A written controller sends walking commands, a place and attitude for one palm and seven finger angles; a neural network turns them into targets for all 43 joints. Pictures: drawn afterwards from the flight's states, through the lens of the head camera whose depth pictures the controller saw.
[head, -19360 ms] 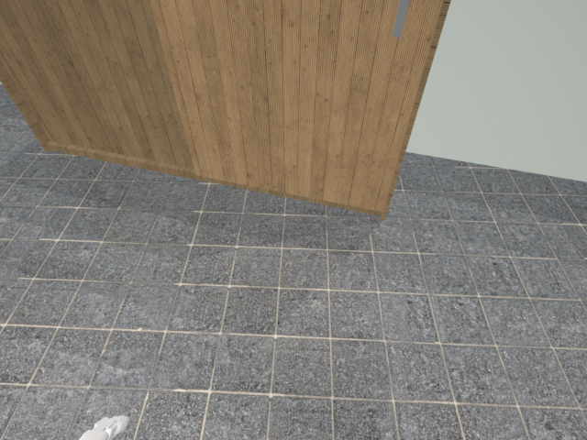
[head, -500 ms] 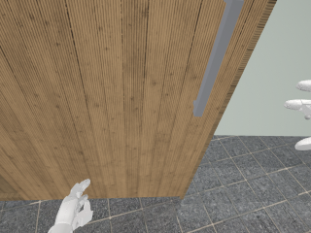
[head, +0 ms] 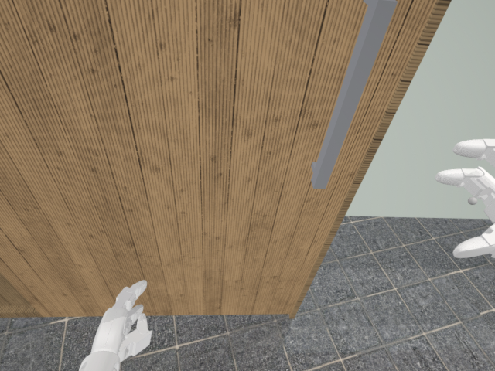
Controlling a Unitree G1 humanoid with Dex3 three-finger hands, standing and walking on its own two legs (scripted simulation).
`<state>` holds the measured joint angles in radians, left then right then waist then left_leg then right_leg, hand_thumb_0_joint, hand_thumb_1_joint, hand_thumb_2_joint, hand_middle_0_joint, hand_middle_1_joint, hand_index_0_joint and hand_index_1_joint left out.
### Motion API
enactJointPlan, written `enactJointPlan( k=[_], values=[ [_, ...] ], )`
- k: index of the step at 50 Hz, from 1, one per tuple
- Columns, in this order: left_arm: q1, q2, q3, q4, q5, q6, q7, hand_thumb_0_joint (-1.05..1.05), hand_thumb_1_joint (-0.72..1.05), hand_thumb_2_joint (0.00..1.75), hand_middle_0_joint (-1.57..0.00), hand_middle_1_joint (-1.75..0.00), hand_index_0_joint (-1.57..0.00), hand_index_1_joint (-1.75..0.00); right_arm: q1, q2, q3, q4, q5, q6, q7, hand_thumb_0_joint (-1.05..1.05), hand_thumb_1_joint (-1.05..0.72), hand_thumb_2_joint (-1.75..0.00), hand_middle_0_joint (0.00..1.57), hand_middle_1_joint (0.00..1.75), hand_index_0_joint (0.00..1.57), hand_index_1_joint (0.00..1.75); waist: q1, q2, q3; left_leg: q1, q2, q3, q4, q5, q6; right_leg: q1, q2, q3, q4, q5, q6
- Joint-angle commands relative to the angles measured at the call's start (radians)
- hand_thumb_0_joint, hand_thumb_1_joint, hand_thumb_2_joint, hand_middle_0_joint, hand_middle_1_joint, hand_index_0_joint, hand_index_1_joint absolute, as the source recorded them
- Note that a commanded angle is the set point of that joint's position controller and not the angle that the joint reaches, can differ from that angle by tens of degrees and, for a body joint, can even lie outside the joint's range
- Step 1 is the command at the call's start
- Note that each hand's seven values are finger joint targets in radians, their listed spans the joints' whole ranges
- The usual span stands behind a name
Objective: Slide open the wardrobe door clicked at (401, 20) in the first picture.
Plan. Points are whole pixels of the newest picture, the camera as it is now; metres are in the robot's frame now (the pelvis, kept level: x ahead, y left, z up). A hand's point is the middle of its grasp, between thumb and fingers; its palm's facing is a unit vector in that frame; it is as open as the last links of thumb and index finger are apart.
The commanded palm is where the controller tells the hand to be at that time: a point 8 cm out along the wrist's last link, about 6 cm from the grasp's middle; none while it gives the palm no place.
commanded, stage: move the hooked fingers beside the handle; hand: right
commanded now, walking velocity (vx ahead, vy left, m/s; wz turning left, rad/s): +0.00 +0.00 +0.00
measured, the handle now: (340, 106) +0.48 -0.14 +0.23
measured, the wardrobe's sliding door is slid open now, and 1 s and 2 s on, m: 0.00 0.00 0.00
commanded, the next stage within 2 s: none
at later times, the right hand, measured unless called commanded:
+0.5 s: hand (456, 179) +0.32 -0.27 +0.22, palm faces +0.09 +0.99 -0.09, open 14.0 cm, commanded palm +0.28 -0.30 +0.23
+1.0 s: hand (419, 161) +0.35 -0.23 +0.22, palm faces +0.03 +1.00 -0.06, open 14.0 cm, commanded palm +0.33 -0.28 +0.22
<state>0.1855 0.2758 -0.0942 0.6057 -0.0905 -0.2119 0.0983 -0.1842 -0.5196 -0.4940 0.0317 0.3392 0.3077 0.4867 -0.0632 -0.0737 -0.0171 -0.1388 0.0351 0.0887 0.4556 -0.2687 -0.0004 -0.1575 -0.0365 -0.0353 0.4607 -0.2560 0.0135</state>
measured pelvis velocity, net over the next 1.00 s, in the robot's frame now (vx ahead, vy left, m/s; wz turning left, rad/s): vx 0.00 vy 0.00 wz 0.01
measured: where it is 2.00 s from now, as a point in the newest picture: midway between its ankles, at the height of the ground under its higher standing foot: outside the picture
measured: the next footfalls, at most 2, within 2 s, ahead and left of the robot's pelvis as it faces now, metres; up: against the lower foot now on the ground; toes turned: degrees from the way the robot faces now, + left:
none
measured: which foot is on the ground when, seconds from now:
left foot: down 0.00-1.00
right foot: down 0.00-1.00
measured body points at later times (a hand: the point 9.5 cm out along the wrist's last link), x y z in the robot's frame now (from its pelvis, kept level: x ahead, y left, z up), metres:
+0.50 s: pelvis +0.00 +0.00 +0.00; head -0.02 +0.03 +0.45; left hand +0.20 +0.23 -0.07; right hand +0.31 -0.32 +0.23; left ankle -0.01 +0.12 -0.74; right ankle +0.00 -0.13 -0.74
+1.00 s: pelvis +0.00 +0.00 +0.00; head -0.02 +0.03 +0.45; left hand +0.18 +0.24 -0.08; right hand +0.35 -0.29 +0.23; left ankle -0.01 +0.12 -0.74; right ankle +0.00 -0.13 -0.74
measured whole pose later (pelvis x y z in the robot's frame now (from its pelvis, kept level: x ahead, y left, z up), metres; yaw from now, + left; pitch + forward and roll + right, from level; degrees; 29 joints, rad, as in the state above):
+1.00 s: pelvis +0.00 +0.00 +0.00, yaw +1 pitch -2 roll +0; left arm 0.22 0.28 -0.07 0.63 -0.09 -0.17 0.11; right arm -0.45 -0.45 -0.38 0.29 0.26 0.26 0.35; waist -0.03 -0.06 -0.02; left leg -0.17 0.03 0.08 0.46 -0.27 0.00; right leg -0.17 -0.04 -0.04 0.45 -0.25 0.02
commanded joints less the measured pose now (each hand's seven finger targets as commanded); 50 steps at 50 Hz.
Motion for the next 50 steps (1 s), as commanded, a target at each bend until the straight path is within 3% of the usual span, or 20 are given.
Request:
enactJointPlan(
  k=[1,3,6,7,11,12,16,17,20,22,26,27,29,32,38,41,42,45,47,50],
  values=[
    [-0.143,0.106,0.048,-0.159,0.001,-0.061,0.002,0.00,0.90,0.90,-0.20,-0.30,-0.20,-0.30,-0.334,-0.326,-0.172,-0.153,0.034,-0.092,-0.032,0.00,0.50,-0.30,0.30,1.20,0.30,1.20,-0.003,-0.007,-0.183,-0.013,-0.033,-0.004,-0.049,0.294,0.017,0.104,0.040,0.038,-0.041,0.240,-0.041],
    [-0.138,0.109,0.049,-0.148,-0.005,-0.056,0.000,0.00,0.90,0.90,-0.20,-0.30,-0.20,-0.30,-0.351,-0.286,-0.116,-0.099,0.019,-0.059,-0.040,0.00,0.50,-0.30,0.30,1.20,0.30,1.20,0.007,-0.028,-0.123,-0.045,-0.029,-0.012,-0.062,0.268,0.016,0.088,0.037,0.031,-0.045,0.214,-0.039],
    [-0.136,0.112,0.050,-0.148,-0.013,-0.055,0.007,0.00,0.90,0.90,-0.20,-0.30,-0.20,-0.30,-0.433,-0.223,-0.005,-0.077,-0.015,-0.019,-0.040,0.00,0.50,-0.30,0.30,1.20,0.30,1.20,0.031,-0.062,-0.100,-0.080,-0.023,-0.014,-0.066,0.221,0.014,0.091,0.037,0.037,-0.050,0.176,-0.038],
    [-0.137,0.107,0.050,-0.157,-0.012,-0.057,0.007,0.00,0.90,0.90,-0.20,-0.30,-0.20,-0.30,-0.430,-0.209,0.014,-0.099,-0.017,-0.017,-0.038,0.00,0.50,-0.30,0.30,1.20,0.30,1.20,0.027,-0.033,-0.109,-0.070,-0.023,-0.019,-0.066,0.231,0.017,0.096,0.035,0.042,-0.044,0.186,-0.040],
    [-0.139,0.104,0.052,-0.172,-0.002,-0.060,0.015,0.00,0.90,0.90,-0.20,-0.30,-0.20,-0.30,-0.470,-0.259,-0.031,-0.208,-0.018,-0.062,-0.041,0.00,0.50,-0.30,0.30,1.20,0.30,1.20,0.020,-0.010,-0.256,-0.011,-0.024,-0.014,-0.038,0.291,0.018,0.155,0.041,0.049,-0.030,0.247,-0.045],
    [-0.138,0.103,0.049,-0.165,0.000,-0.058,0.013,0.00,0.90,0.90,-0.20,-0.30,-0.20,-0.30,-0.456,-0.277,-0.050,-0.205,-0.011,-0.077,-0.044,0.00,0.50,-0.30,0.30,1.20,0.30,1.20,0.016,0.027,-0.252,0.001,-0.028,-0.015,-0.043,0.302,0.017,0.146,0.038,0.048,-0.025,0.256,-0.045],
    [-0.134,0.106,0.053,-0.147,0.005,-0.056,0.014,0.00,0.90,0.90,-0.20,-0.30,-0.20,-0.30,-0.440,-0.321,-0.142,-0.115,0.003,-0.107,-0.072,0.00,0.50,-0.30,0.30,1.20,0.30,1.20,0.000,0.034,-0.254,0.021,-0.026,-0.008,-0.032,0.333,0.017,0.120,0.041,0.042,-0.032,0.273,-0.045],
    [-0.133,0.106,0.053,-0.145,0.005,-0.051,0.008,0.00,0.90,0.90,-0.20,-0.30,-0.20,-0.30,-0.418,-0.319,-0.131,-0.093,-0.004,-0.097,-0.078,0.00,0.50,-0.30,0.30,1.20,0.30,1.20,-0.009,0.019,-0.227,0.018,-0.025,-0.011,-0.039,0.325,0.020,0.102,0.039,0.039,-0.033,0.272,-0.042],
    [-0.133,0.108,0.055,-0.144,-0.002,-0.039,0.004,0.00,0.90,0.90,-0.20,-0.30,-0.20,-0.30,-0.424,-0.276,-0.084,-0.021,-0.026,-0.049,-0.088,0.00,0.50,-0.30,0.30,1.20,0.30,1.20,0.005,-0.036,-0.168,-0.019,-0.016,-0.013,-0.039,0.321,0.019,0.078,0.037,0.028,-0.038,0.258,-0.039],
    [-0.128,0.110,0.058,-0.150,-0.007,-0.033,0.001,0.00,0.90,0.90,-0.20,-0.30,-0.20,-0.30,-0.433,-0.240,-0.032,-0.012,-0.035,-0.028,-0.081,0.00,0.50,-0.30,0.30,1.20,0.30,1.20,0.015,-0.002,-0.150,-0.027,-0.017,-0.014,-0.046,0.317,0.019,0.074,0.031,0.029,-0.035,0.257,-0.039],
    [-0.128,0.111,0.060,-0.164,-0.007,-0.034,0.010,0.00,0.90,0.90,-0.20,-0.30,-0.20,-0.30,-0.530,-0.217,0.016,-0.073,-0.034,-0.049,-0.068,0.00,0.50,-0.30,0.30,1.20,0.30,1.20,0.037,0.006,-0.214,-0.042,-0.019,-0.019,-0.041,0.283,0.014,0.116,0.034,0.037,-0.029,0.226,-0.044],
    [-0.128,0.109,0.058,-0.159,-0.007,-0.033,0.012,0.00,0.90,0.90,-0.20,-0.30,-0.20,-0.30,-0.544,-0.225,0.016,-0.082,-0.028,-0.065,-0.069,0.00,0.50,-0.30,0.30,1.20,0.30,1.20,0.040,0.027,-0.206,-0.042,-0.021,-0.024,-0.050,0.274,0.015,0.117,0.030,0.037,-0.025,0.221,-0.047],
    [-0.123,0.110,0.061,-0.158,-0.002,-0.040,0.018,0.00,0.90,0.90,-0.20,-0.30,-0.20,-0.30,-0.598,-0.252,-0.016,-0.113,-0.026,-0.101,-0.078,0.00,0.50,-0.30,0.30,1.20,0.30,1.20,0.038,-0.005,-0.267,-0.020,-0.022,-0.025,-0.041,0.285,0.017,0.146,0.035,0.040,-0.027,0.237,-0.047],
    [-0.117,0.107,0.060,-0.140,0.002,-0.042,0.020,0.00,0.90,0.90,-0.20,-0.30,-0.20,-0.30,-0.608,-0.260,-0.027,-0.092,-0.032,-0.127,-0.104,0.00,0.50,-0.30,0.30,1.20,0.30,1.20,0.030,-0.008,-0.267,-0.012,-0.022,-0.023,-0.042,0.296,0.020,0.146,0.031,0.040,-0.027,0.256,-0.042],
    [-0.108,0.117,0.062,-0.127,-0.005,-0.017,0.015,0.00,0.90,0.90,-0.20,-0.30,-0.20,-0.30,-0.580,-0.229,0.004,0.105,-0.061,-0.059,-0.128,0.00,0.50,-0.30,0.30,1.20,0.30,1.20,0.028,0.026,-0.168,-0.040,-0.016,-0.023,-0.052,0.268,0.017,0.068,0.030,0.030,-0.048,0.212,-0.042],
    [-0.107,0.117,0.063,-0.138,-0.006,-0.012,0.013,0.00,0.90,0.90,-0.20,-0.30,-0.20,-0.30,-0.627,-0.227,0.023,0.096,-0.071,-0.052,-0.132,0.00,0.50,-0.30,0.30,1.20,0.30,1.20,0.035,0.012,-0.197,-0.037,-0.014,-0.024,-0.046,0.264,0.020,0.078,0.030,0.036,-0.045,0.213,-0.042],
    [-0.106,0.118,0.065,-0.142,-0.004,-0.010,0.011,0.00,0.90,0.90,-0.20,-0.30,-0.20,-0.30,-0.634,-0.220,0.035,0.077,-0.069,-0.063,-0.130,0.00,0.50,-0.30,0.30,1.20,0.30,1.20,0.036,0.040,-0.215,-0.023,-0.015,-0.027,-0.047,0.278,0.020,0.085,0.028,0.035,-0.040,0.227,-0.044],
    [-0.108,0.109,0.067,-0.157,0.000,-0.014,0.011,0.00,0.90,0.90,-0.20,-0.30,-0.20,-0.30,-0.685,-0.224,0.021,-0.008,-0.063,-0.107,-0.131,0.00,0.50,-0.30,0.30,1.20,0.30,1.20,0.037,0.016,-0.304,0.006,-0.017,-0.031,-0.032,0.333,0.021,0.136,0.031,0.031,-0.028,0.278,-0.047],
    [-0.100,0.109,0.064,-0.144,0.000,-0.014,0.011,0.00,0.90,0.90,-0.20,-0.30,-0.20,-0.30,-0.719,-0.201,0.049,-0.001,-0.058,-0.131,-0.137,0.00,0.50,-0.30,0.30,1.20,0.30,1.20,0.048,0.028,-0.288,-0.001,-0.021,-0.029,-0.038,0.324,0.021,0.136,0.027,0.033,-0.031,0.271,-0.045],
    [-0.085,0.117,0.068,-0.120,-0.001,-0.009,0.018,0.00,0.90,0.90,-0.20,-0.30,-0.20,-0.30,-0.710,-0.225,0.018,0.124,-0.064,-0.118,-0.150,0.00,0.50,-0.30,0.30,1.20,0.30,1.20,0.048,0.047,-0.225,-0.033,-0.021,-0.030,-0.049,0.280,0.019,0.097,0.028,0.031,-0.040,0.220,-0.045]
  ],
)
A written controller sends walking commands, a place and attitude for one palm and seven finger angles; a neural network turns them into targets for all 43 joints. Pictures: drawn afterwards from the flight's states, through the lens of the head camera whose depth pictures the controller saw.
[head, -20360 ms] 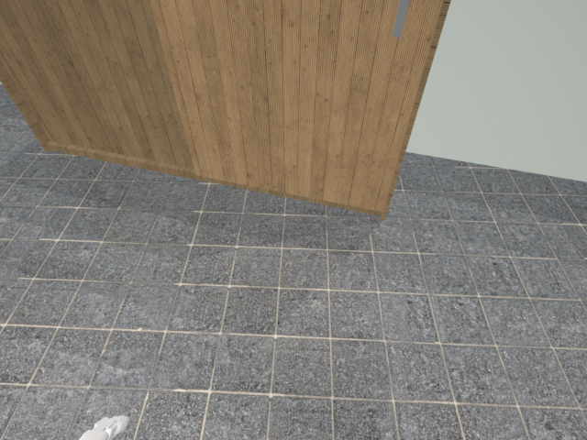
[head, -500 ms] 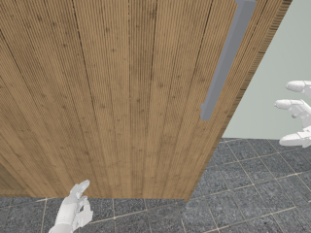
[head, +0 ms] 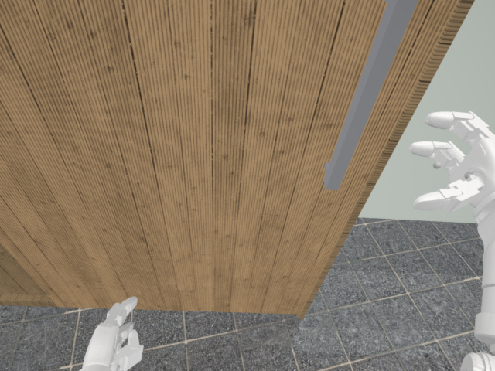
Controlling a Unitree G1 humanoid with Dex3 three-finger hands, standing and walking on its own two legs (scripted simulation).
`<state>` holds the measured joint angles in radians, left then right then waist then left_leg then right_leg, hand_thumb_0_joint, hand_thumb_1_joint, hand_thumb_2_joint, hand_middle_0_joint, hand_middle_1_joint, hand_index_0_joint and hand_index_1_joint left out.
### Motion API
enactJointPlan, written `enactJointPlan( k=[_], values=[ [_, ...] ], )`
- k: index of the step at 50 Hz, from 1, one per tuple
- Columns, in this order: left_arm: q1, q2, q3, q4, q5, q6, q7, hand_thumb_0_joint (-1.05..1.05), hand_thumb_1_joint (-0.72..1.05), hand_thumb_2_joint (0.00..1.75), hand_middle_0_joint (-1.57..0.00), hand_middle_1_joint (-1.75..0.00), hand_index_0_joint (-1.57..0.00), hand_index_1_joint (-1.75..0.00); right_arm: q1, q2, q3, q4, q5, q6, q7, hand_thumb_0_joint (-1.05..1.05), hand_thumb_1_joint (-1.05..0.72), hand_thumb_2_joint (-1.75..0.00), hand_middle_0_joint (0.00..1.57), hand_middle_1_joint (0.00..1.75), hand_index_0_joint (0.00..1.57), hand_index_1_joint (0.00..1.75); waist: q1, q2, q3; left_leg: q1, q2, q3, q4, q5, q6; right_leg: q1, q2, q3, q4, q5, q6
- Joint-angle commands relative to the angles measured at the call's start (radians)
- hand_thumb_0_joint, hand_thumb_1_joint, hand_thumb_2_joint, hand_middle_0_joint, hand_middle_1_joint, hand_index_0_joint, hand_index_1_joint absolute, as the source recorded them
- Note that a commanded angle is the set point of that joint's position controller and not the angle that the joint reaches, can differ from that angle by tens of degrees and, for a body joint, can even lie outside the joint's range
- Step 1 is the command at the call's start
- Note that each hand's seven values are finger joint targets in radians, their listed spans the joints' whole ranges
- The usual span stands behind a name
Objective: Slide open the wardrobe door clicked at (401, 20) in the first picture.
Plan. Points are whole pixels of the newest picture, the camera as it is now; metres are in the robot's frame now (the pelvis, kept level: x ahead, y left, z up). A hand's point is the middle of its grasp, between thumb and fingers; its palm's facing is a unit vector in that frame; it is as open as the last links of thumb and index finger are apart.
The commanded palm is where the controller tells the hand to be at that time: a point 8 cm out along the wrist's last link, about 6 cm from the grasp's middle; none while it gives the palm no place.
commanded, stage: move the hooked fingers beside the handle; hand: right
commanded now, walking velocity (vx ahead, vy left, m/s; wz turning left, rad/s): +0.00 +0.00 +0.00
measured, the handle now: (355, 106) +0.48 -0.15 +0.23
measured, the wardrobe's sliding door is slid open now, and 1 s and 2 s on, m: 0.00 0.00 0.00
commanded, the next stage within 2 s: none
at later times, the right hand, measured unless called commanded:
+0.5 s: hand (403, 148) +0.40 -0.21 +0.21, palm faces +0.02 +1.00 -0.04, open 14.0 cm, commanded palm +0.38 -0.26 +0.22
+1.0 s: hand (417, 149) +0.39 -0.23 +0.22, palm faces +0.04 +1.00 -0.03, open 14.0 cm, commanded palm +0.38 -0.27 +0.22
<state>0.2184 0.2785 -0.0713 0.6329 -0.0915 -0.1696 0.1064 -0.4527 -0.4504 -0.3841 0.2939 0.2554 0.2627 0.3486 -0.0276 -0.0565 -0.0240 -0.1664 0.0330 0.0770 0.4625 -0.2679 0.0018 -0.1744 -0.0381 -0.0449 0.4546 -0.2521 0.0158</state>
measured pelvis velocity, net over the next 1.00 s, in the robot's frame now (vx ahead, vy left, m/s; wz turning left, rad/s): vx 0.00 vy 0.00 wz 0.02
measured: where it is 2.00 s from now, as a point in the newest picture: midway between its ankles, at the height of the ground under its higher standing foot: outside the picture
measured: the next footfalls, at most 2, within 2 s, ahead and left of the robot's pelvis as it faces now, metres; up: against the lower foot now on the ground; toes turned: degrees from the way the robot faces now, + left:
none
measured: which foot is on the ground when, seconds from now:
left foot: down 0.00-1.00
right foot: down 0.00-1.00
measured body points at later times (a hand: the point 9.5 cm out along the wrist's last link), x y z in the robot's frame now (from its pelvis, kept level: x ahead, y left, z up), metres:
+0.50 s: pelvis +0.00 +0.00 +0.00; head -0.01 +0.02 +0.45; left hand +0.15 +0.25 -0.09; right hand +0.39 -0.27 +0.21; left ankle -0.01 +0.12 -0.74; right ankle -0.01 -0.13 -0.74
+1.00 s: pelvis +0.00 +0.00 +0.00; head +0.00 +0.01 +0.45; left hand +0.14 +0.26 -0.09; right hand +0.38 -0.28 +0.22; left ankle -0.01 +0.12 -0.74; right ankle -0.01 -0.13 -0.74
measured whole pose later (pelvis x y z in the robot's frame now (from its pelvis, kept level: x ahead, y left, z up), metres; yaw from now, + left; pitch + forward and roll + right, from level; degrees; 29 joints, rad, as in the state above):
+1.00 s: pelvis +0.00 +0.00 +0.00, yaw +1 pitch +0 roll +0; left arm 0.28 0.29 -0.04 0.65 -0.09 -0.12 0.10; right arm -0.58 -0.44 -0.36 0.47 0.21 0.18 0.30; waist -0.01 -0.04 -0.02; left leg -0.17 0.02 0.06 0.43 -0.25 0.00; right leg -0.18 -0.04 -0.06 0.44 -0.25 0.01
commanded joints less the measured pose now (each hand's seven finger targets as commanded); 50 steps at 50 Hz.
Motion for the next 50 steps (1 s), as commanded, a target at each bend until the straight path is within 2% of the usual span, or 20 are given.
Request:
enactJointPlan(
  k=[1,2,5,8,10,11,13,16,17,18,20,22,26,28,32,35,37,40,45,50],
  values=[
    [-0.117,0.118,0.043,-0.144,-0.001,-0.050,0.010,0.00,0.90,0.90,-0.20,-0.30,-0.20,-0.30,-0.466,-0.270,-0.063,-0.124,0.016,-0.065,-0.014,0.00,0.50,-0.30,0.30,1.20,0.30,1.20,0.020,0.015,-0.205,-0.015,-0.016,-0.021,-0.059,0.273,0.016,0.109,0.031,0.039,-0.038,0.207,-0.047],
    [-0.112,0.121,0.048,-0.139,-0.001,-0.045,0.010,0.00,0.90,0.90,-0.20,-0.30,-0.20,-0.30,-0.437,-0.300,-0.087,-0.088,0.009,-0.053,-0.019,0.00,0.50,-0.30,0.30,1.20,0.30,1.20,0.010,0.040,-0.188,-0.013,-0.015,-0.024,-0.066,0.263,0.016,0.091,0.028,0.036,-0.035,0.199,-0.048],
    [-0.111,0.119,0.047,-0.151,-0.002,-0.037,0.008,0.00,0.90,0.90,-0.20,-0.30,-0.20,-0.30,-0.475,-0.290,-0.059,-0.082,-0.012,-0.041,-0.027,0.00,0.50,-0.30,0.30,1.20,0.30,1.20,0.014,-0.007,-0.216,-0.002,-0.010,-0.025,-0.056,0.276,0.019,0.091,0.033,0.037,-0.038,0.213,-0.047],
    [-0.105,0.119,0.049,-0.155,0.000,-0.033,0.005,0.00,0.90,0.90,-0.20,-0.30,-0.20,-0.30,-0.533,-0.303,-0.057,-0.112,-0.012,-0.070,-0.030,0.00,0.50,-0.30,0.30,1.20,0.30,1.20,0.021,-0.007,-0.257,0.017,-0.013,-0.028,-0.056,0.295,0.021,0.113,0.029,0.037,-0.035,0.235,-0.048],
    [-0.106,0.113,0.050,-0.158,0.000,-0.038,0.007,0.00,0.90,0.90,-0.20,-0.30,-0.20,-0.30,-0.569,-0.257,-0.022,-0.134,-0.003,-0.095,-0.023,0.00,0.50,-0.30,0.30,1.20,0.30,1.20,0.030,-0.009,-0.282,0.016,-0.016,-0.029,-0.051,0.317,0.021,0.141,0.030,0.034,-0.028,0.253,-0.051],
    [-0.097,0.115,0.051,-0.152,0.002,-0.042,0.008,0.00,0.90,0.90,-0.20,-0.30,-0.20,-0.30,-0.593,-0.269,-0.035,-0.138,0.002,-0.110,-0.026,0.00,0.50,-0.30,0.30,1.20,0.30,1.20,0.032,0.008,-0.302,0.024,-0.017,-0.026,-0.049,0.326,0.021,0.151,0.030,0.041,-0.028,0.261,-0.051],
    [-0.094,0.116,0.052,-0.150,0.002,-0.041,0.008,0.00,0.90,0.90,-0.20,-0.30,-0.20,-0.30,-0.567,-0.265,-0.038,-0.120,0.002,-0.118,-0.024,0.00,0.50,-0.30,0.30,1.20,0.30,1.20,0.025,0.015,-0.306,0.028,-0.020,-0.026,-0.048,0.335,0.022,0.153,0.027,0.038,-0.028,0.275,-0.052],
    [-0.084,0.118,0.051,-0.129,0.000,-0.034,0.009,0.00,0.90,0.90,-0.20,-0.30,-0.20,-0.30,-0.573,-0.233,-0.008,-0.018,-0.007,-0.097,-0.036,0.00,0.50,-0.30,0.30,1.20,0.30,1.20,0.033,-0.010,-0.223,-0.018,-0.018,-0.023,-0.059,0.282,0.023,0.113,0.028,0.037,-0.041,0.220,-0.046],
    [-0.075,0.124,0.054,-0.124,-0.001,-0.029,0.007,0.00,0.90,0.90,-0.20,-0.30,-0.20,-0.30,-0.553,-0.237,-0.009,0.017,-0.013,-0.086,-0.043,0.00,0.50,-0.30,0.30,1.20,0.30,1.20,0.029,0.028,-0.208,-0.019,-0.019,-0.022,-0.067,0.265,0.022,0.099,0.025,0.038,-0.046,0.209,-0.047],
    [-0.078,0.125,0.052,-0.122,-0.003,-0.025,0.007,0.00,0.90,0.90,-0.20,-0.30,-0.20,-0.30,-0.563,-0.219,0.013,0.047,-0.018,-0.072,-0.048,0.00,0.50,-0.30,0.30,1.20,0.30,1.20,0.035,0.016,-0.176,-0.035,-0.017,-0.024,-0.069,0.249,0.021,0.080,0.026,0.036,-0.051,0.191,-0.047],
    [-0.070,0.126,0.056,-0.121,-0.003,-0.019,0.008,0.00,0.90,0.90,-0.20,-0.30,-0.20,-0.30,-0.587,-0.219,0.021,0.069,-0.026,-0.062,-0.062,0.00,0.50,-0.30,0.30,1.20,0.30,1.20,0.038,0.037,-0.185,-0.043,-0.017,-0.025,-0.071,0.235,0.019,0.078,0.026,0.038,-0.051,0.181,-0.049],
    [-0.059,0.131,0.060,-0.116,0.001,-0.011,0.009,0.00,0.90,0.90,-0.20,-0.30,-0.20,-0.30,-0.632,-0.261,-0.002,0.074,-0.034,-0.075,-0.076,0.00,0.50,-0.30,0.30,1.20,0.30,1.20,0.041,0.061,-0.206,-0.029,-0.017,-0.029,-0.074,0.237,0.019,0.080,0.022,0.038,-0.047,0.188,-0.052],
    [-0.051,0.117,0.059,-0.123,0.007,-0.019,0.010,0.00,0.90,0.90,-0.20,-0.30,-0.20,-0.30,-0.770,-0.253,0.011,-0.001,-0.040,-0.148,-0.094,0.00,0.50,-0.30,0.30,1.20,0.30,1.20,0.051,0.006,-0.322,0.005,-0.019,-0.036,-0.058,0.292,0.023,0.147,0.024,0.040,-0.037,0.245,-0.052],
    [-0.037,0.120,0.059,-0.112,0.012,-0.020,0.009,0.00,0.90,0.90,-0.20,-0.30,-0.20,-0.30,-0.795,-0.277,-0.009,0.007,-0.041,-0.178,-0.100,0.00,0.50,-0.30,0.30,1.20,0.30,1.20,0.050,0.014,-0.355,0.034,-0.022,-0.041,-0.056,0.327,0.022,0.154,0.024,0.037,-0.033,0.270,-0.055],
    [-0.015,0.130,0.064,-0.103,0.013,-0.007,0.004,0.00,0.90,0.90,-0.20,-0.30,-0.20,-0.30,-0.675,-0.352,-0.091,0.137,-0.054,-0.170,-0.096,0.00,0.50,-0.30,0.30,1.20,0.30,1.20,0.018,0.033,-0.335,0.083,-0.017,-0.040,-0.051,0.378,0.023,0.100,0.025,0.022,-0.040,0.293,-0.054],
    [-0.019,0.127,0.066,-0.123,0.006,0.005,-0.008,0.00,0.90,0.90,-0.20,-0.30,-0.20,-0.30,-0.570,-0.288,-0.045,0.171,-0.062,-0.132,-0.071,0.00,0.50,-0.30,0.30,1.20,0.30,1.20,0.013,-0.003,-0.279,0.066,-0.014,-0.035,-0.044,0.416,0.024,0.075,0.027,0.009,-0.043,0.312,-0.050],
    [-0.012,0.137,0.074,-0.131,0.002,0.016,-0.013,0.00,0.90,0.90,-0.20,-0.30,-0.20,-0.30,-0.510,-0.274,-0.039,0.193,-0.049,-0.115,-0.052,0.00,0.50,-0.30,0.30,1.20,0.30,1.20,0.013,0.085,-0.250,0.064,-0.016,-0.028,-0.048,0.420,0.021,0.055,0.020,0.008,-0.044,0.309,-0.055],
    [-0.023,0.140,0.080,-0.151,0.002,0.018,-0.012,0.00,0.90,0.90,-0.20,-0.30,-0.20,-0.30,-0.536,-0.293,-0.059,0.079,-0.027,-0.120,-0.028,0.00,0.50,-0.30,0.30,1.20,0.30,1.20,0.018,0.078,-0.288,0.064,-0.020,-0.033,-0.044,0.439,0.018,0.086,0.023,0.006,-0.038,0.319,-0.058],
    [-0.044,0.123,0.074,-0.157,0.004,0.002,-0.005,0.00,0.90,0.90,-0.20,-0.30,-0.20,-0.30,-0.660,-0.280,-0.042,-0.128,-0.014,-0.173,-0.039,0.00,0.50,-0.30,0.30,1.20,0.30,1.20,0.036,-0.030,-0.328,0.037,-0.030,-0.037,-0.055,0.399,0.024,0.171,0.025,0.015,-0.032,0.330,-0.057],
    [-0.046,0.125,0.065,-0.119,0.002,-0.007,0.009,0.00,0.90,0.90,-0.20,-0.30,-0.20,-0.30,-0.681,-0.225,0.014,-0.030,-0.020,-0.134,-0.058,0.00,0.50,-0.30,0.30,1.20,0.30,1.20,0.056,-0.035,-0.238,-0.029,-0.033,-0.027,-0.082,0.285,0.026,0.147,0.025,0.030,-0.050,0.235,-0.051]
  ],
)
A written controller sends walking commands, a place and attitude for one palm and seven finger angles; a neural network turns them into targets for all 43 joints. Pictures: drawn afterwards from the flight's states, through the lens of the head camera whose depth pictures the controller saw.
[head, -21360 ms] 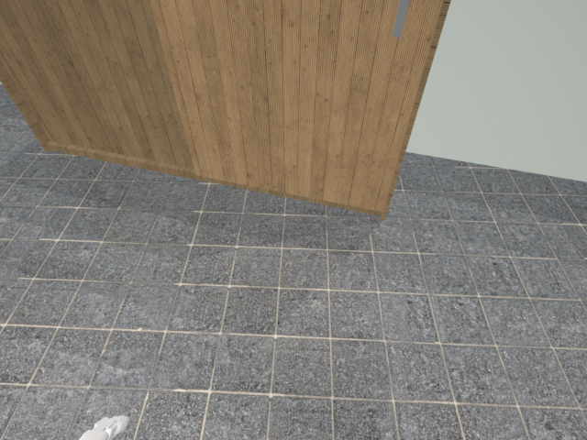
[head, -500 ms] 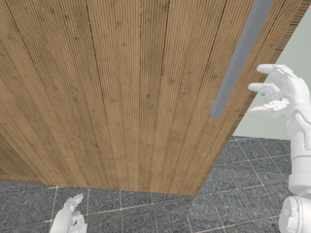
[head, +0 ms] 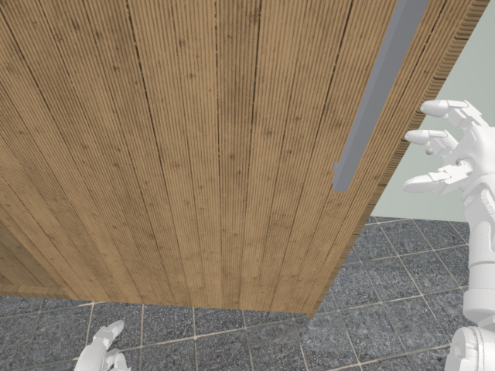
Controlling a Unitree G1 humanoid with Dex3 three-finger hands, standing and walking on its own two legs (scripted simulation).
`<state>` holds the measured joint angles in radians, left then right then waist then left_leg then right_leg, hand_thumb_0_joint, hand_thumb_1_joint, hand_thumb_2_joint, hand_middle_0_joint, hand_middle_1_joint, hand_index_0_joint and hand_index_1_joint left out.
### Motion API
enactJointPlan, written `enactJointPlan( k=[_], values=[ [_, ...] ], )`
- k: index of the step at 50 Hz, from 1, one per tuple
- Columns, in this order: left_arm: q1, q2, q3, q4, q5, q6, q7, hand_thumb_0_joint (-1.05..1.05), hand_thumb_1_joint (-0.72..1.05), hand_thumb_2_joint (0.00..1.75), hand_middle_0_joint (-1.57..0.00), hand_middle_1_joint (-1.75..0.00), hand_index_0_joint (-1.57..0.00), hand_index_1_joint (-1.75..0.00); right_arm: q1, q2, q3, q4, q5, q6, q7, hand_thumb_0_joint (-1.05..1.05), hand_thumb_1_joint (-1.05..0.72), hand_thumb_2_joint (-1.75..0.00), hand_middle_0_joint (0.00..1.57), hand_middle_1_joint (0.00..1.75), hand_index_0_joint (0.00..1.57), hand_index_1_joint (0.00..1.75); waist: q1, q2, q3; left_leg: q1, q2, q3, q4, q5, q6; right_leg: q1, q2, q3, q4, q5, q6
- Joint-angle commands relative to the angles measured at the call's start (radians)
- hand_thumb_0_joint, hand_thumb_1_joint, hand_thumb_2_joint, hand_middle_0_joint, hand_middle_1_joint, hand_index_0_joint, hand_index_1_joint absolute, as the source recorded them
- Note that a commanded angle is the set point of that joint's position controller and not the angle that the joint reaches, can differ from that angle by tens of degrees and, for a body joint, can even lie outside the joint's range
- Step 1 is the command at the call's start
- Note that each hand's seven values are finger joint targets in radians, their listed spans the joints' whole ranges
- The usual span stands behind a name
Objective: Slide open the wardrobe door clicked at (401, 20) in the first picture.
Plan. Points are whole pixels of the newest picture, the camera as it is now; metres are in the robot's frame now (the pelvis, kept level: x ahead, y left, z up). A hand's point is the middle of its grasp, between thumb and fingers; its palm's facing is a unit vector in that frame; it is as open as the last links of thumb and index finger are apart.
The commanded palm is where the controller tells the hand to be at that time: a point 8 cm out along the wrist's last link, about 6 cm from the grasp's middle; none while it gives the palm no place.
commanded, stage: move the hooked fingers beside the handle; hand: right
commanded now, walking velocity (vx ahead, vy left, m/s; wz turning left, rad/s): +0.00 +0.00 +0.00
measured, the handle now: (365, 105) +0.48 -0.15 +0.23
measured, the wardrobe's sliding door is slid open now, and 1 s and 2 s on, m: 0.00 0.00 0.00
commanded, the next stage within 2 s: none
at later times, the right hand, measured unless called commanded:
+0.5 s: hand (430, 150) +0.39 -0.24 +0.21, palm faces +0.08 +1.00 -0.04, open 14.0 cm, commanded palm +0.37 -0.27 +0.21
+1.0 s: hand (421, 138) +0.40 -0.22 +0.22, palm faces +0.04 +1.00 -0.02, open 14.0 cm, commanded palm +0.38 -0.27 +0.21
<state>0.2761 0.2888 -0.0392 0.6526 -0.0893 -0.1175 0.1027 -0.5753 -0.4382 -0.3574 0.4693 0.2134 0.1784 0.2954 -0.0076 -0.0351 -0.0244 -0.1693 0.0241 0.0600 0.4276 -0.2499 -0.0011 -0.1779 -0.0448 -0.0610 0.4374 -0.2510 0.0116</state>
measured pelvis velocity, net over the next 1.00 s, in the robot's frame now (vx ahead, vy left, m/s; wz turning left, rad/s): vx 0.00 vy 0.00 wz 0.00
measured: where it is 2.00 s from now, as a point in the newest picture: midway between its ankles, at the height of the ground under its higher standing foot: outside the picture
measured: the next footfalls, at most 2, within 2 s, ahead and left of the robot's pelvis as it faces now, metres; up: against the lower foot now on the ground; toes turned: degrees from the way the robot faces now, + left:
none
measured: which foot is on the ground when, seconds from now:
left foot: down 0.00-1.00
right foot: down 0.00-1.00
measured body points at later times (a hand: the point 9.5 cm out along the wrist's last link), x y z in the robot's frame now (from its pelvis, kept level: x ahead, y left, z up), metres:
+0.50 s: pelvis -0.01 +0.00 +0.00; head -0.01 +0.01 +0.45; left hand +0.14 +0.25 -0.10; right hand +0.38 -0.29 +0.21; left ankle -0.01 +0.12 -0.74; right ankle -0.01 -0.13 -0.74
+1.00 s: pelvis +0.00 +0.00 +0.00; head +0.00 +0.01 +0.45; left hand +0.13 +0.25 -0.10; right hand +0.39 -0.28 +0.22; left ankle -0.01 +0.12 -0.74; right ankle -0.01 -0.13 -0.74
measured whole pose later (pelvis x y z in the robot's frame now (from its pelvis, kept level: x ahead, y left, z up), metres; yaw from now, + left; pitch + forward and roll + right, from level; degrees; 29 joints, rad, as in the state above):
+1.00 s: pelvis +0.00 +0.00 +0.00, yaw +0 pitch +0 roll +0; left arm 0.28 0.27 -0.05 0.66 -0.09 -0.11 0.11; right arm -0.67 -0.45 -0.34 0.56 0.21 0.16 0.28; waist 0.00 -0.03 -0.03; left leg -0.18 0.02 0.06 0.41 -0.23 0.00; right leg -0.19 -0.05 -0.06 0.42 -0.24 0.01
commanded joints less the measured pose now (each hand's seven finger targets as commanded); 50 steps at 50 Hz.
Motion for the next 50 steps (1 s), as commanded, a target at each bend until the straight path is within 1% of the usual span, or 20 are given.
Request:
enactJointPlan(
  k=[1,5,7,10,11,14,17,21,22,24,26,30,33,34,35,38,42,43,46,50],
  values=[
    [-0.102,0.117,0.031,-0.131,-0.002,-0.056,0.015,0.00,0.90,0.90,-0.20,-0.30,-0.20,-0.30,-0.540,-0.229,-0.003,-0.150,0.019,-0.031,-0.005,0.00,0.50,-0.30,0.30,1.20,0.30,1.20,0.039,-0.040,-0.216,-0.033,-0.024,-0.008,-0.048,0.255,0.029,0.132,0.031,0.049,-0.036,0.222,-0.046],
    [-0.108,0.114,0.029,-0.134,-0.001,-0.048,0.011,0.00,0.90,0.90,-0.20,-0.30,-0.20,-0.30,-0.523,-0.200,0.021,-0.093,0.013,0.007,-0.014,0.00,0.50,-0.30,0.30,1.20,0.30,1.20,0.026,-0.019,-0.236,-0.024,-0.019,-0.007,-0.042,0.265,0.030,0.122,0.034,0.052,-0.034,0.228,-0.044],
    [-0.107,0.116,0.032,-0.140,0.003,-0.038,0.006,0.00,0.90,0.90,-0.20,-0.30,-0.20,-0.30,-0.485,-0.241,-0.018,-0.094,0.015,-0.003,-0.022,0.00,0.50,-0.30,0.30,1.20,0.30,1.20,0.010,0.030,-0.277,0.017,-0.019,-0.007,-0.036,0.302,0.030,0.122,0.032,0.049,-0.030,0.263,-0.045],
    [-0.124,0.105,0.026,-0.158,0.004,-0.035,0.002,0.00,0.90,0.90,-0.20,-0.30,-0.20,-0.30,-0.526,-0.227,-0.015,-0.148,0.016,-0.031,-0.031,0.00,0.50,-0.30,0.30,1.20,0.30,1.20,0.010,0.042,-0.297,0.031,-0.018,-0.010,-0.025,0.329,0.029,0.129,0.031,0.049,-0.030,0.284,-0.046],
    [-0.124,0.104,0.027,-0.160,0.006,-0.035,0.000,0.00,0.90,0.90,-0.20,-0.30,-0.20,-0.30,-0.543,-0.247,-0.032,-0.171,0.014,-0.043,-0.038,0.00,0.50,-0.30,0.30,1.20,0.30,1.20,0.006,0.020,-0.308,0.039,-0.017,-0.012,-0.024,0.341,0.029,0.134,0.031,0.048,-0.029,0.295,-0.045],
    [-0.131,0.103,0.026,-0.167,0.008,-0.030,-0.002,0.00,0.90,0.90,-0.20,-0.30,-0.20,-0.30,-0.505,-0.315,-0.100,-0.187,0.006,-0.057,-0.050,0.00,0.50,-0.30,0.30,1.20,0.30,1.20,-0.011,0.033,-0.321,0.075,-0.017,-0.019,-0.023,0.372,0.028,0.129,0.031,0.040,-0.032,0.315,-0.048],
    [-0.122,0.107,0.025,-0.161,0.005,-0.019,0.001,0.00,0.90,0.90,-0.20,-0.30,-0.20,-0.30,-0.481,-0.313,-0.087,-0.130,-0.001,-0.039,-0.039,0.00,0.50,-0.30,0.30,1.20,0.30,1.20,-0.004,0.016,-0.256,0.054,-0.015,-0.018,-0.035,0.337,0.027,0.093,0.031,0.033,-0.040,0.272,-0.047],
    [-0.116,0.108,0.025,-0.154,-0.003,-0.021,0.011,0.00,0.90,0.90,-0.20,-0.30,-0.20,-0.30,-0.539,-0.246,-0.002,-0.092,-0.005,-0.017,-0.013,0.00,0.50,-0.30,0.30,1.20,0.30,1.20,0.031,-0.031,-0.208,-0.014,-0.018,-0.020,-0.058,0.254,0.026,0.099,0.032,0.037,-0.045,0.199,-0.049],
    [-0.108,0.114,0.029,-0.153,-0.002,-0.023,0.012,0.00,0.90,0.90,-0.20,-0.30,-0.20,-0.30,-0.552,-0.237,0.010,-0.094,0.003,-0.023,-0.004,0.00,0.50,-0.30,0.30,1.20,0.30,1.20,0.038,0.009,-0.221,-0.004,-0.019,-0.018,-0.061,0.261,0.026,0.104,0.029,0.039,-0.041,0.207,-0.051],
    [-0.112,0.113,0.030,-0.157,-0.003,-0.032,0.016,0.00,0.90,0.90,-0.20,-0.30,-0.20,-0.30,-0.598,-0.242,0.014,-0.146,0.011,-0.038,0.010,0.00,0.50,-0.30,0.30,1.20,0.30,1.20,0.040,-0.041,-0.271,-0.002,-0.021,-0.023,-0.057,0.273,0.028,0.143,0.033,0.041,-0.034,0.224,-0.051],
    [-0.108,0.111,0.029,-0.152,0.001,-0.043,0.018,0.00,0.90,0.90,-0.20,-0.30,-0.20,-0.30,-0.635,-0.223,0.027,-0.169,0.021,-0.058,0.014,0.00,0.50,-0.30,0.30,1.20,0.30,1.20,0.046,-0.040,-0.297,0.000,-0.023,-0.017,-0.054,0.277,0.031,0.162,0.035,0.050,-0.030,0.237,-0.050],
    [-0.099,0.113,0.029,-0.136,0.004,-0.053,0.014,0.00,0.90,0.90,-0.20,-0.30,-0.20,-0.30,-0.599,-0.242,-0.012,-0.152,0.035,-0.070,-0.003,0.00,0.50,-0.30,0.30,1.20,0.30,1.20,0.027,-0.018,-0.305,0.013,-0.026,-0.011,-0.049,0.285,0.031,0.155,0.035,0.058,-0.035,0.251,-0.046],
    [-0.098,0.118,0.031,-0.128,0.002,-0.043,0.008,0.00,0.90,0.90,-0.20,-0.30,-0.20,-0.30,-0.512,-0.273,-0.050,-0.060,0.020,-0.040,-0.024,0.00,0.50,-0.30,0.30,1.20,0.30,1.20,0.009,0.000,-0.248,0.013,-0.023,-0.013,-0.053,0.267,0.029,0.099,0.035,0.046,-0.047,0.226,-0.046],
    [-0.087,0.121,0.032,-0.125,0.004,-0.037,0.008,0.00,0.90,0.90,-0.20,-0.30,-0.20,-0.30,-0.505,-0.294,-0.068,-0.032,0.011,-0.029,-0.034,0.00,0.50,-0.30,0.30,1.20,0.30,1.20,0.007,0.037,-0.236,0.016,-0.023,-0.009,-0.052,0.264,0.026,0.078,0.034,0.047,-0.052,0.222,-0.045],
    [-0.089,0.121,0.033,-0.132,0.005,-0.034,0.005,0.00,0.90,0.90,-0.20,-0.30,-0.20,-0.30,-0.490,-0.272,-0.049,-0.024,0.006,-0.019,-0.037,0.00,0.50,-0.30,0.30,1.20,0.30,1.20,0.006,0.034,-0.232,0.015,-0.020,-0.012,-0.051,0.267,0.024,0.069,0.033,0.041,-0.053,0.220,-0.047],
    [-0.087,0.125,0.035,-0.150,0.004,-0.018,0.000,0.00,0.90,0.90,-0.20,-0.30,-0.20,-0.30,-0.464,-0.347,-0.100,-0.038,-0.013,-0.021,-0.043,0.00,0.50,-0.30,0.30,1.20,0.30,1.20,-0.007,0.035,-0.250,0.050,-0.017,-0.018,-0.042,0.302,0.025,0.054,0.033,0.033,-0.049,0.245,-0.049],
    [-0.093,0.114,0.036,-0.166,0.003,-0.024,0.006,0.00,0.90,0.90,-0.20,-0.30,-0.20,-0.30,-0.602,-0.289,-0.025,-0.157,-0.006,-0.083,-0.028,0.00,0.50,-0.30,0.30,1.20,0.30,1.20,0.030,-0.006,-0.299,0.038,-0.024,-0.024,-0.046,0.308,0.025,0.125,0.027,0.032,-0.037,0.262,-0.054],
    [-0.094,0.113,0.037,-0.165,0.006,-0.032,0.007,0.00,0.90,0.90,-0.20,-0.30,-0.20,-0.30,-0.644,-0.305,-0.038,-0.199,-0.005,-0.098,-0.026,0.00,0.50,-0.30,0.30,1.20,0.30,1.20,0.030,-0.050,-0.325,0.035,-0.027,-0.028,-0.047,0.318,0.027,0.154,0.030,0.036,-0.033,0.275,-0.053],
    [-0.089,0.110,0.033,-0.154,0.007,-0.045,0.013,0.00,0.90,0.90,-0.20,-0.30,-0.20,-0.30,-0.650,-0.259,-0.012,-0.190,0.010,-0.105,-0.009,0.00,0.50,-0.30,0.30,1.20,0.30,1.20,0.038,-0.066,-0.333,0.024,-0.030,-0.022,-0.046,0.327,0.031,0.182,0.032,0.042,-0.030,0.289,-0.050],
    [-0.078,0.121,0.033,-0.127,0.001,-0.037,0.013,0.00,0.90,0.90,-0.20,-0.30,-0.20,-0.30,-0.525,-0.250,-0.025,-0.028,0.019,-0.036,0.002,0.00,0.50,-0.30,0.30,1.20,0.30,1.20,0.024,0.008,-0.251,0.007,-0.028,-0.012,-0.051,0.307,0.027,0.110,0.032,0.038,-0.040,0.247,-0.048]
  ],
)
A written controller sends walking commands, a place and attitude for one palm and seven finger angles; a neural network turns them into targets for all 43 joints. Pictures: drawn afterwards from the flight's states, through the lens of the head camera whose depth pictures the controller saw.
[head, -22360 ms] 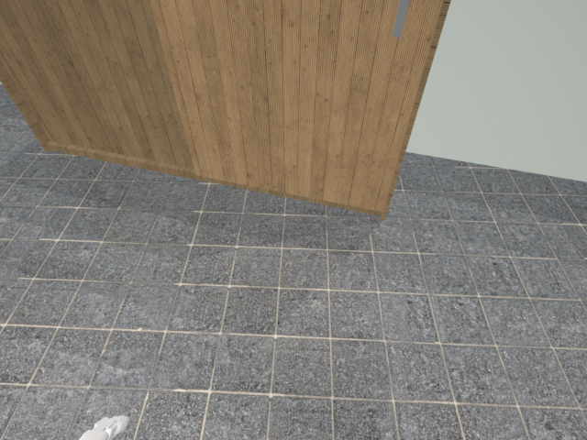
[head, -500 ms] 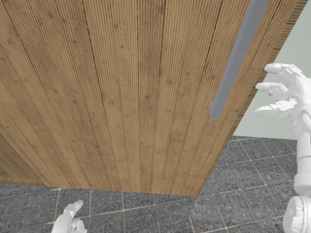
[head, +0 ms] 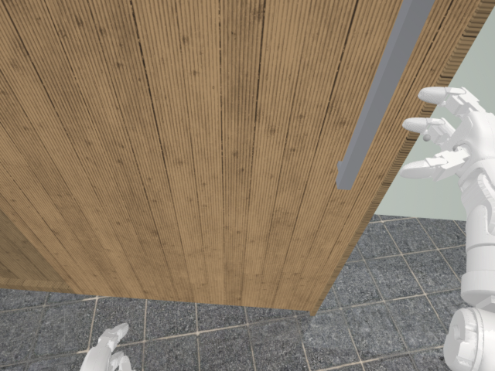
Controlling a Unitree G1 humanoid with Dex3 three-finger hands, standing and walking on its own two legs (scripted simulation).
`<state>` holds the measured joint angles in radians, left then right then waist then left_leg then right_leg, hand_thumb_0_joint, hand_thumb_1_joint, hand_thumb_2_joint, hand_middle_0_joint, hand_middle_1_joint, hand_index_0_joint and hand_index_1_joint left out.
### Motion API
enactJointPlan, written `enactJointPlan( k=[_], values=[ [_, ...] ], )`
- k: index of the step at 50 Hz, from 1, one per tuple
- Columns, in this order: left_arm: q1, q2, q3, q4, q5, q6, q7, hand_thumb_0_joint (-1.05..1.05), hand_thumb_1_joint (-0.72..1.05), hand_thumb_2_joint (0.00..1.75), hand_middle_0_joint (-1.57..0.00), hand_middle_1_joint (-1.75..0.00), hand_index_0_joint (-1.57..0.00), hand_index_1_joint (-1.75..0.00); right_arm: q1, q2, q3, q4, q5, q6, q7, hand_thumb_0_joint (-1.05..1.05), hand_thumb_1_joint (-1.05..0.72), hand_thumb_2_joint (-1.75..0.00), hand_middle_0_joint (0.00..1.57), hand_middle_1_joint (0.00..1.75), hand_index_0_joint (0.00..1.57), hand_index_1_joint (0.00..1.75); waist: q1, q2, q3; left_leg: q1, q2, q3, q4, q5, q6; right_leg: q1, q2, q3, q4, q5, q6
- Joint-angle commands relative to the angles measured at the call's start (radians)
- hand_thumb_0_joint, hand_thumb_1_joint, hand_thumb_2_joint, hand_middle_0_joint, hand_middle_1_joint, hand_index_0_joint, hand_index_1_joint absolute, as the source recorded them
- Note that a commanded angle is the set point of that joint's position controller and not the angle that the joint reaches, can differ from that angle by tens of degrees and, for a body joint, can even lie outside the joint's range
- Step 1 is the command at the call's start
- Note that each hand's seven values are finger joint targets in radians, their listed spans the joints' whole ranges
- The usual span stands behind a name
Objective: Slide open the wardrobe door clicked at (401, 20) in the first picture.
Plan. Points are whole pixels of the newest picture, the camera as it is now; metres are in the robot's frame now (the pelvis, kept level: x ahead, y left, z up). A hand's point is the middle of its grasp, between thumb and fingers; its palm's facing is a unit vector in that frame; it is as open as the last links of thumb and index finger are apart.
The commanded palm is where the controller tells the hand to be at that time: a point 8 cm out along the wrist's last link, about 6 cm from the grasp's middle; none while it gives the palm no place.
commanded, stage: move the hooked fingers beside the handle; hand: right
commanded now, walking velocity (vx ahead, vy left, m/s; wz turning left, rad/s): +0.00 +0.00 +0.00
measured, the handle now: (369, 104) +0.48 -0.16 +0.23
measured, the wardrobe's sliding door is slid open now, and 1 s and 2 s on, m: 0.00 0.00 0.00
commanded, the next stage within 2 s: feel for the door with the fingertips in 1.58 s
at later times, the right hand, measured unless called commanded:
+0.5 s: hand (422, 142) +0.41 -0.23 +0.21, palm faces +0.04 +1.00 -0.01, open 14.0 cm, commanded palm +0.38 -0.27 +0.21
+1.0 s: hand (416, 145) +0.40 -0.21 +0.21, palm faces +0.03 +1.00 -0.02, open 14.0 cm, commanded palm +0.38 -0.26 +0.21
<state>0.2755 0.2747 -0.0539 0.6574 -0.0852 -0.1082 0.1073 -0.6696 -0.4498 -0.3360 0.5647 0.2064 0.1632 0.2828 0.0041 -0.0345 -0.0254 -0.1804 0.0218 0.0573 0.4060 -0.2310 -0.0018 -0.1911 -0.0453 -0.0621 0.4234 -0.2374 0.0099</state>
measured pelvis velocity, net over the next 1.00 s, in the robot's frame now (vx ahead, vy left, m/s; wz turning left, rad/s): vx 0.00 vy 0.00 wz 0.00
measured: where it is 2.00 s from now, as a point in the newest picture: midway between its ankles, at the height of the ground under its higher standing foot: outside the picture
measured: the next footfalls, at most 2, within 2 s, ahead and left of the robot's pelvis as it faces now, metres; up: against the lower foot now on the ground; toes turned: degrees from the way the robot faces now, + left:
none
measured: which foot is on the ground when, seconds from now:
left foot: down 0.00-1.00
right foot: down 0.00-1.00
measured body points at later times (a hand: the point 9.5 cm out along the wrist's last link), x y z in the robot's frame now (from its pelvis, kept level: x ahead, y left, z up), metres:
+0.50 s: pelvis +0.01 +0.00 +0.00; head +0.00 +0.02 +0.45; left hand +0.15 +0.25 -0.10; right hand +0.40 -0.28 +0.21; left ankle -0.01 +0.12 -0.74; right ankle -0.01 -0.12 -0.74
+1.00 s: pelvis +0.00 +0.00 +0.00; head -0.01 +0.01 +0.45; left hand +0.15 +0.25 -0.09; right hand +0.39 -0.27 +0.21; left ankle -0.01 +0.12 -0.74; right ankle -0.01 -0.12 -0.74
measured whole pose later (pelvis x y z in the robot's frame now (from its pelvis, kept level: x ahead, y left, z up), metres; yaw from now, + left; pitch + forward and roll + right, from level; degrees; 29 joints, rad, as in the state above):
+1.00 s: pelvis +0.00 +0.00 +0.00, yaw +0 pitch +0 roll +0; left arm 0.25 0.27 -0.05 0.64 -0.08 -0.08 0.11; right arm -0.63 -0.41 -0.31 0.51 0.21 0.20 0.25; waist 0.00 -0.04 -0.03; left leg -0.18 0.02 0.06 0.40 -0.23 0.00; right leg -0.19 -0.04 -0.06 0.42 -0.23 0.01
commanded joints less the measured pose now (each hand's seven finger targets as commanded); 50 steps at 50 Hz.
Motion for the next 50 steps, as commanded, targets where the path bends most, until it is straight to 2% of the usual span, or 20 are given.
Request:
enactJointPlan(
  k=[1,3,5,7,8,9,10,12,17,18,20,22,26,28,31,33,37,40,46,50],
  values=[
    [-0.075,0.137,0.047,-0.132,-0.003,-0.043,0.005,0.00,0.90,0.90,-0.20,-0.30,-0.20,-0.30,-0.404,-0.234,-0.046,-0.087,0.022,0.000,0.014,0.00,0.50,-0.30,0.30,1.20,0.30,1.20,0.008,0.008,-0.226,0.008,-0.024,-0.008,-0.030,0.275,0.028,0.102,0.035,0.038,-0.028,0.219,-0.045],
    [-0.078,0.141,0.051,-0.142,-0.003,-0.031,0.000,0.00,0.90,0.90,-0.20,-0.30,-0.20,-0.30,-0.334,-0.261,-0.071,-0.068,0.016,0.025,0.011,0.00,0.50,-0.30,0.30,1.20,0.30,1.20,-0.008,0.034,-0.230,0.026,-0.019,-0.011,-0.025,0.303,0.024,0.083,0.035,0.030,-0.024,0.236,-0.048],
    [-0.081,0.138,0.052,-0.154,-0.004,-0.023,-0.003,0.00,0.90,0.90,-0.20,-0.30,-0.20,-0.30,-0.368,-0.245,-0.045,-0.096,0.011,0.028,0.009,0.00,0.50,-0.30,0.30,1.20,0.30,1.20,0.002,0.044,-0.228,0.019,-0.018,-0.012,-0.022,0.304,0.022,0.076,0.035,0.029,-0.022,0.234,-0.048],
    [-0.081,0.137,0.056,-0.160,-0.003,-0.020,-0.001,0.00,0.90,0.90,-0.20,-0.30,-0.20,-0.30,-0.428,-0.280,-0.062,-0.170,0.015,-0.011,0.002,0.00,0.50,-0.30,0.30,1.20,0.30,1.20,0.010,0.057,-0.260,0.034,-0.020,-0.015,-0.021,0.313,0.022,0.098,0.033,0.033,-0.014,0.250,-0.052],
    [-0.092,0.134,0.055,-0.172,-0.001,-0.023,-0.002,0.00,0.90,0.90,-0.20,-0.30,-0.20,-0.30,-0.459,-0.308,-0.083,-0.232,0.011,-0.033,-0.002,0.00,0.50,-0.30,0.30,1.20,0.30,1.20,0.002,0.020,-0.302,0.051,-0.021,-0.022,-0.015,0.322,0.025,0.118,0.035,0.036,-0.013,0.264,-0.052],
    [-0.096,0.127,0.051,-0.180,0.002,-0.028,0.001,0.00,0.90,0.90,-0.20,-0.30,-0.20,-0.30,-0.514,-0.279,-0.056,-0.285,0.014,-0.057,-0.001,0.00,0.50,-0.30,0.30,1.20,0.30,1.20,0.013,-0.001,-0.332,0.057,-0.022,-0.024,-0.011,0.347,0.025,0.152,0.036,0.035,-0.007,0.291,-0.055],
    [-0.093,0.125,0.052,-0.176,0.003,-0.031,0.003,0.00,0.90,0.90,-0.20,-0.30,-0.20,-0.30,-0.544,-0.327,-0.094,-0.320,0.012,-0.079,-0.006,0.00,0.50,-0.30,0.30,1.20,0.30,1.20,0.008,-0.035,-0.360,0.068,-0.023,-0.025,-0.009,0.354,0.028,0.171,0.036,0.038,-0.003,0.304,-0.051],
    [-0.097,0.118,0.047,-0.175,0.006,-0.040,0.006,0.00,0.90,0.90,-0.20,-0.30,-0.20,-0.30,-0.594,-0.304,-0.069,-0.385,0.018,-0.113,-0.010,0.00,0.50,-0.30,0.30,1.20,0.30,1.20,0.019,-0.080,-0.385,0.068,-0.027,-0.022,-0.010,0.364,0.031,0.215,0.033,0.042,0.002,0.340,-0.049],
    [-0.089,0.127,0.047,-0.139,0.000,-0.038,0.007,0.00,0.90,0.90,-0.20,-0.30,-0.20,-0.30,-0.448,-0.218,-0.027,-0.177,0.022,-0.030,0.003,0.00,0.50,-0.30,0.30,1.20,0.30,1.20,0.015,-0.029,-0.269,0.026,-0.029,-0.006,-0.024,0.332,0.032,0.156,0.034,0.039,-0.015,0.294,-0.045],
    [-0.084,0.132,0.048,-0.137,-0.001,-0.033,0.005,0.00,0.90,0.90,-0.20,-0.30,-0.20,-0.30,-0.396,-0.248,-0.061,-0.130,0.020,0.000,0.002,0.00,0.50,-0.30,0.30,1.20,0.30,1.20,0.001,-0.014,-0.250,0.031,-0.025,-0.006,-0.021,0.341,0.031,0.128,0.033,0.039,-0.019,0.291,-0.045],
    [-0.085,0.137,0.049,-0.146,-0.003,-0.016,-0.001,0.00,0.90,0.90,-0.20,-0.30,-0.20,-0.30,-0.322,-0.221,-0.039,-0.083,0.014,0.051,0.010,0.00,0.50,-0.30,0.30,1.20,0.30,1.20,-0.006,0.014,-0.228,0.031,-0.020,-0.003,-0.015,0.344,0.028,0.089,0.034,0.032,-0.022,0.280,-0.042],
    [-0.087,0.139,0.055,-0.163,-0.003,-0.006,-0.009,0.00,0.90,0.90,-0.20,-0.30,-0.20,-0.30,-0.269,-0.237,-0.060,-0.110,0.022,0.058,0.012,0.00,0.50,-0.30,0.30,1.20,0.30,1.20,-0.021,0.053,-0.252,0.058,-0.021,-0.001,-0.010,0.371,0.028,0.085,0.034,0.030,-0.017,0.302,-0.043],
    [-0.122,0.121,0.053,-0.202,0.000,-0.010,-0.012,0.00,0.90,0.90,-0.20,-0.30,-0.20,-0.30,-0.404,-0.234,-0.051,-0.359,0.030,-0.012,0.002,0.00,0.50,-0.30,0.30,1.20,0.30,1.20,-0.007,0.025,-0.341,0.075,-0.025,-0.013,0.001,0.404,0.026,0.155,0.034,0.033,-0.005,0.345,-0.049],
    [-0.122,0.120,0.052,-0.195,0.004,-0.018,-0.006,0.00,0.90,0.90,-0.20,-0.30,-0.20,-0.30,-0.473,-0.284,-0.086,-0.430,0.035,-0.055,-0.011,0.00,0.50,-0.30,0.30,1.20,0.30,1.20,0.000,0.005,-0.349,0.075,-0.031,-0.016,-0.009,0.391,0.026,0.183,0.032,0.038,-0.006,0.347,-0.051],
    [-0.122,0.112,0.042,-0.173,0.005,-0.029,0.004,0.00,0.90,0.90,-0.20,-0.30,-0.20,-0.30,-0.529,-0.241,-0.047,-0.428,0.027,-0.062,-0.022,0.00,0.50,-0.30,0.30,1.20,0.30,1.20,0.018,-0.080,-0.327,0.037,-0.032,-0.014,-0.020,0.340,0.030,0.210,0.034,0.043,-0.012,0.320,-0.045],
    [-0.124,0.114,0.041,-0.160,0.004,-0.030,0.007,0.00,0.90,0.90,-0.20,-0.30,-0.20,-0.30,-0.497,-0.238,-0.043,-0.379,0.017,-0.037,-0.030,0.00,0.50,-0.30,0.30,1.20,0.30,1.20,0.014,-0.088,-0.297,0.031,-0.029,-0.013,-0.028,0.316,0.032,0.194,0.034,0.044,-0.018,0.300,-0.043],
    [-0.112,0.130,0.044,-0.138,0.001,-0.012,0.008,0.00,0.90,0.90,-0.20,-0.30,-0.20,-0.30,-0.357,-0.220,-0.037,-0.171,0.015,0.051,-0.019,0.00,0.50,-0.30,0.30,1.20,0.30,1.20,0.001,0.002,-0.223,0.025,-0.027,-0.005,-0.042,0.279,0.029,0.114,0.035,0.039,-0.032,0.238,-0.043],
    [-0.107,0.133,0.044,-0.145,-0.002,0.000,0.008,0.00,0.90,0.90,-0.20,-0.30,-0.20,-0.30,-0.369,-0.205,-0.015,-0.116,0.017,0.082,-0.005,0.00,0.50,-0.30,0.30,1.20,0.30,1.20,0.009,0.053,-0.208,0.008,-0.022,-0.003,-0.037,0.269,0.023,0.082,0.036,0.041,-0.032,0.210,-0.044],
    [-0.123,0.114,0.045,-0.179,0.007,-0.018,0.004,0.00,0.90,0.90,-0.20,-0.30,-0.20,-0.30,-0.544,-0.226,-0.023,-0.355,0.024,-0.048,-0.024,0.00,0.50,-0.30,0.30,1.20,0.30,1.20,0.011,-0.009,-0.352,0.053,-0.028,-0.017,-0.020,0.327,0.029,0.187,0.036,0.048,-0.013,0.295,-0.047],
    [-0.117,0.115,0.039,-0.158,0.009,-0.025,0.005,0.00,0.90,0.90,-0.20,-0.30,-0.20,-0.30,-0.505,-0.281,-0.084,-0.311,0.019,-0.066,-0.041,0.00,0.50,-0.30,0.30,1.20,0.30,1.20,-0.001,-0.022,-0.331,0.073,-0.028,-0.018,-0.027,0.312,0.030,0.162,0.036,0.046,-0.026,0.276,-0.046]
  ],
)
